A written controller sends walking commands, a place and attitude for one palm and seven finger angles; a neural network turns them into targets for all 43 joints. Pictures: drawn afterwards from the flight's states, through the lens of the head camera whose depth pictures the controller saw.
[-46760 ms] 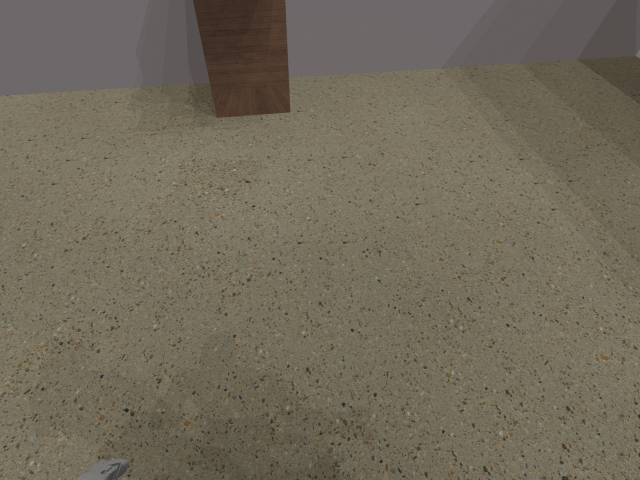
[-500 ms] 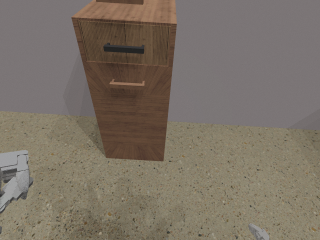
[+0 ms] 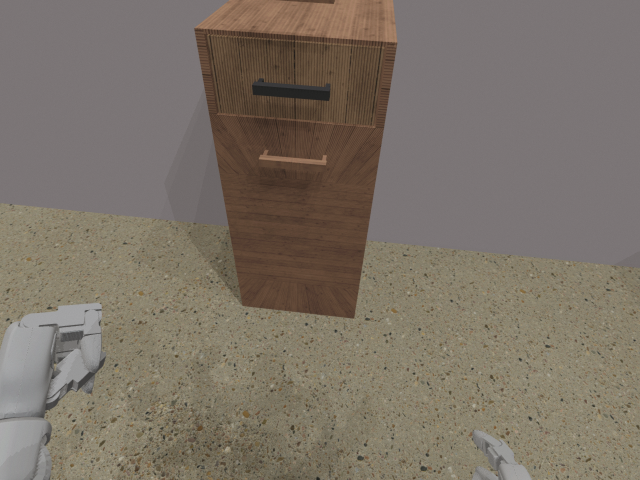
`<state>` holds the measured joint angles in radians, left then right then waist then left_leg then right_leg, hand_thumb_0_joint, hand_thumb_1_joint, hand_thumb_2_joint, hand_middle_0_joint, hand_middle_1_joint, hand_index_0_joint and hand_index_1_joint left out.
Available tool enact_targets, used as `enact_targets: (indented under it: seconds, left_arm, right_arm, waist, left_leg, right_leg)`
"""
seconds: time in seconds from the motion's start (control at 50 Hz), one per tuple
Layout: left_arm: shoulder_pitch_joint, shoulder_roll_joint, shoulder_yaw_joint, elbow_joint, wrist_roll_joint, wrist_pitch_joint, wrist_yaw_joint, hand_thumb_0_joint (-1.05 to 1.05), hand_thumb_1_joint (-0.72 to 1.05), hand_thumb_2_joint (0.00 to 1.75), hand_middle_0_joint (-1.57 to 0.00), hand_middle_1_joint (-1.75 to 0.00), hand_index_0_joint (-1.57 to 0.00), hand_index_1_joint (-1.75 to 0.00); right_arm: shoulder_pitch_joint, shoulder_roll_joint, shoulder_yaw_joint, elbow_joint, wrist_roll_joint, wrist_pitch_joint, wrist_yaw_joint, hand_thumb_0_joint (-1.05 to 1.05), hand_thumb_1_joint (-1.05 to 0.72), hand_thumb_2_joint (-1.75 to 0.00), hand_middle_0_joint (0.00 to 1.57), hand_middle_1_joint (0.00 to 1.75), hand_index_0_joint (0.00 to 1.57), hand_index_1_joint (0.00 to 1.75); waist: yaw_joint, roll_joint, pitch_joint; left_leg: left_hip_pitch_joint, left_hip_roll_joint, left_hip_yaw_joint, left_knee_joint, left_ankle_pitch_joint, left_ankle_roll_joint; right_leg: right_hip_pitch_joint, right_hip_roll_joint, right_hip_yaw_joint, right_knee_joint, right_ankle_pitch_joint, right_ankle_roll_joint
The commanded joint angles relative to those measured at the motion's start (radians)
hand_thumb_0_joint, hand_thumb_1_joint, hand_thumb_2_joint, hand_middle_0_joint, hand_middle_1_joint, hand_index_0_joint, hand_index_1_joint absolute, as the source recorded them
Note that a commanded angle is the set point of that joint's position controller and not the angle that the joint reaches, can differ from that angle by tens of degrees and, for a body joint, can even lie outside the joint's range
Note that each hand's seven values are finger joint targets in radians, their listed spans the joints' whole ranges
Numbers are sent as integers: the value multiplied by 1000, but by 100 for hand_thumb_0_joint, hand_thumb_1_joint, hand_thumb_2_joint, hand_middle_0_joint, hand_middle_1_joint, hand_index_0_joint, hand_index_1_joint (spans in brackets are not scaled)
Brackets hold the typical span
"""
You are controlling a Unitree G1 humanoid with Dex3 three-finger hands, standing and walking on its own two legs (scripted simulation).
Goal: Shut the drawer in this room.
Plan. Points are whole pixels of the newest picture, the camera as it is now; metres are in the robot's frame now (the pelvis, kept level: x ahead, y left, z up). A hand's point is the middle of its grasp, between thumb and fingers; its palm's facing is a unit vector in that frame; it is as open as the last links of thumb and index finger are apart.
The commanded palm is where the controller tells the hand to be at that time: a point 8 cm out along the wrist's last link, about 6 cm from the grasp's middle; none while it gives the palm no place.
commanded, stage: let the arm hang, fingers relaxed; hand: left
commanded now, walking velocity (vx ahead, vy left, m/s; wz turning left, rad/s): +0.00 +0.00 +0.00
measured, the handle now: (292, 87) +0.88 +0.12 +0.13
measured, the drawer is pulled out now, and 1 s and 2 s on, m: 0.00 0.00 0.00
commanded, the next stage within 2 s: look to check the result in 1.04 s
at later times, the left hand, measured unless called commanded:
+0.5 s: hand out of the picture -0.10 +0.19 -0.15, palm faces +0.05 -0.97 -0.25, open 5.1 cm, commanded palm none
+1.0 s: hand out of the picture +0.01 +0.16 -0.16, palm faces +0.05 -0.98 -0.21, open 7.3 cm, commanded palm none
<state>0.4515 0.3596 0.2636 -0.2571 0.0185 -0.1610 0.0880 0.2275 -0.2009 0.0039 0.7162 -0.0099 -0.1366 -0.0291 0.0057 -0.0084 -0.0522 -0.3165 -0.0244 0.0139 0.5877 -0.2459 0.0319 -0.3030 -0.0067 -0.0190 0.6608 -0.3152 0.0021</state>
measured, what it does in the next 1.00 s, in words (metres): stands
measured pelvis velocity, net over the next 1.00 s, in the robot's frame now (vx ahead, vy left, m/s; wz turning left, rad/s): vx -0.01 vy -0.02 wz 0.01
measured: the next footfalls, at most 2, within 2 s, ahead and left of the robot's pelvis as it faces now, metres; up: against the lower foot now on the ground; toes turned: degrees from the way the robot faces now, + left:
none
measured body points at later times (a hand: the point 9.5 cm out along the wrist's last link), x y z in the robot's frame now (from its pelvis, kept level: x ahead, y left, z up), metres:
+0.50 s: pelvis -0.01 -0.01 +0.01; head +0.01 -0.01 +0.46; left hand -0.10 +0.24 -0.14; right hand -0.05 -0.23 -0.15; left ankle +0.04 +0.10 -0.73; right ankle +0.01 -0.12 -0.73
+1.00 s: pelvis -0.01 -0.02 +0.01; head +0.00 -0.02 +0.46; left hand +0.01 +0.21 -0.15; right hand -0.02 -0.23 -0.15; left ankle +0.04 +0.10 -0.73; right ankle +0.01 -0.12 -0.73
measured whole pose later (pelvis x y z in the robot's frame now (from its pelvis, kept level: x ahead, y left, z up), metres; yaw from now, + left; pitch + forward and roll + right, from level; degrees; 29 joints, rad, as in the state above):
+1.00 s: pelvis -0.01 -0.02 +0.01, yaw +1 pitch -2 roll +0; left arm 0.25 0.15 0.02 1.11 0.01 0.00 0.03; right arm 0.30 -0.13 -0.02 1.11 -0.02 0.01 -0.03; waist -0.01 0.02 0.04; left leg -0.25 0.00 -0.02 0.45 -0.16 0.00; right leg -0.19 0.02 -0.03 0.45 -0.22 -0.03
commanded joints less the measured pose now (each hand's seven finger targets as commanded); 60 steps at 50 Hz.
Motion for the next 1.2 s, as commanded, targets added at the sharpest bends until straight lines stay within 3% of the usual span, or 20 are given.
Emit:
enact_targets:
  seconds: [0.0, 0.02, 0.06, 0.08, 0.1, 0.14, 0.16, 0.2, 0.26, 0.34, 0.46, 0.52, 0.58, 0.64, 0.8, 0.96, 1.18]
  left_arm:
    - [-43, -62, -165, 525, 20, 168, -81, 0, 90, 90, -124, -143, -124, -143]
    - [-71, -39, -168, 588, 22, 163, -82, 0, 90, 90, -120, -138, -120, -138]
    - [-117, -9, -178, 733, 17, 156, -76, 0, 90, 90, -112, -130, -112, -130]
    - [-149, 3, -185, 801, 12, 156, -75, 0, 90, 90, -108, -125, -108, -125]
    - [-178, 5, -196, 864, 7, 158, -73, 0, 90, 90, -104, -121, -104, -121]
    - [-201, -12, -215, 977, 0, 162, -72, 0, 90, 90, -96, -112, -96, -112]
    - [-182, -15, -220, 1032, -2, 163, -71, 0, 90, 90, -92, -108, -92, -108]
    - [-136, -38, -218, 1129, -7, 161, -68, 0, 90, 90, -84, -99, -84, -99]
    - [-116, -46, -222, 1217, -5, 160, -72, 0, 90, 90, -72, -86, -72, -86]
    - [-101, -52, -234, 1294, -7, 159, -69, 0, 90, 90, -56, -69, -56, -69]
    - [-67, -62, -238, 1363, -10, 158, -61, 0, 90, 90, -32, -43, -32, -43]
    - [-56, -70, -239, 1379, -10, 156, -57, 0, 90, 90, -20, -30, -20, -30]
    - [-59, -81, -237, 1387, -9, 159, -54, 0, 90, 90, -20, -30, -20, -30]
    - [-65, -88, -233, 1387, -7, 158, -52, 0, 90, 90, -20, -30, -20, -30]
    - [-105, -107, -225, 1363, -6, 155, -51, 0, 90, 90, -20, -30, -20, -30]
    - [-133, -91, -223, 1355, -8, 147, -54, 0, 90, 90, -20, -30, -20, -30]
    - [-153, -76, -227, 1365, -10, 147, -55, 0, 90, 90, -20, -30, -20, -30]
  right_arm:
    - [-26, -141, -43, 3, -10, 60, 19, 0, -90, -90, 20, 30, 20, 30]
    - [-16, -130, -39, 14, -11, 64, 23, 0, -90, -90, 20, 30, 20, 30]
    - [-19, -115, -38, 44, -13, 90, 21, 0, -90, -90, 20, 30, 20, 30]
    - [-18, -114, -39, 65, -13, 105, 21, 0, -90, -90, 20, 30, 20, 30]
    - [-17, -111, -37, 89, -15, 119, 22, 0, -90, -90, 20, 30, 20, 30]
    - [-20, -108, -28, 132, -18, 131, 23, 0, -90, -90, 20, 30, 20, 30]
    - [-20, -109, -25, 150, -18, 132, 19, 0, -90, -90, 20, 30, 20, 30]
    - [-6, -100, -27, 185, -19, 139, 12, 0, -90, -90, 20, 30, 20, 30]
    - [42, -89, -33, 227, -16, 147, 7, 0, -90, -90, 20, 30, 20, 30]
    - [107, -77, -37, 287, -10, 153, 4, 0, -90, -90, 20, 30, 20, 30]
    - [159, -64, -35, 350, -7, 152, -1, 0, -90, -90, 20, 30, 20, 30]
    - [160, -59, -35, 365, -5, 150, -3, 0, -90, -90, 20, 30, 20, 30]
    - [162, -46, -32, 376, -8, 149, -4, 0, -90, -90, 20, 30, 20, 30]
    - [159, -36, -36, 376, -9, 151, -3, 0, -90, -90, 20, 30, 20, 30]
    - [150, -8, -36, 375, -14, 148, -2, 0, -90, -90, 20, 30, 20, 30]
    - [134, -29, -38, 370, -11, 139, -4, 0, -90, -90, 20, 30, 20, 30]
    - [110, -52, -37, 382, -9, 141, -6, 0, -90, -90, 20, 30, 20, 30]
  waist:
    - [1, -98, -14]
    - [-6, -109, -27]
    - [-13, -200, -43]
    - [-22, -170, -12]
    - [-29, -92, 24]
    - [-25, 104, 96]
    - [-14, 165, 100]
    - [-2, 209, 80]
    - [-6, 144, 77]
    - [-16, 33, 108]
    - [-17, 2, 115]
    - [-13, 15, 132]
    - [-10, 23, 159]
    - [-11, -5, 178]
    - [-15, 32, 189]
    - [-13, 23, 143]
    - [-17, 21, 132]
  left_leg:
    - [-47, 158, -183, -101, 277, 45]
    - [-36, 110, -145, -84, 251, 18]
    - [24, 54, -75, -17, 199, -4]
    - [44, 41, -66, -18, 156, -9]
    - [71, 44, -67, -40, 133, -10]
    - [59, 81, -121, -143, 119, 0]
    - [31, 94, -147, -189, 73, 7]
    - [16, 100, -158, -231, -27, 10]
    - [26, 93, -148, -243, -114, 9]
    - [73, 92, -132, -224, -73, 12]
    - [97, 96, -126, -224, -36, 15]
    - [95, 98, -122, -226, -10, 14]
    - [68, 100, -132, -250, -41, 15]
    - [61, 89, -121, -238, -42, 12]
    - [61, 85, -110, -228, -10, 3]
    - [92, 96, -109, -226, 73, 3]
    - [124, 103, -103, -227, 95, -1]
  right_leg:
    - [63, -43, 48, -106, 114, -14]
    - [89, -74, 84, -140, 217, -31]
    - [89, -135, 143, -206, 350, -67]
    - [56, -152, 149, -235, 320, -81]
    - [8, -148, 149, -258, 229, -86]
    - [-25, -87, 117, -263, 41, -69]
    - [12, -67, 108, -267, 8, -60]
    - [61, -54, 102, -283, -9, -62]
    - [61, -58, 99, -319, -53, -68]
    - [3, -72, 101, -357, -97, -74]
    - [-6, -74, 97, -354, -93, -76]
    - [-6, -73, 91, -346, -70, -75]
    - [-1, -70, 88, -338, -77, -73]
    - [-14, -75, 93, -353, -108, -73]
    - [-22, -77, 100, -353, -88, -71]
    - [35, -81, 100, -348, 8, -67]
    - [52, -84, 103, -366, 21, -65]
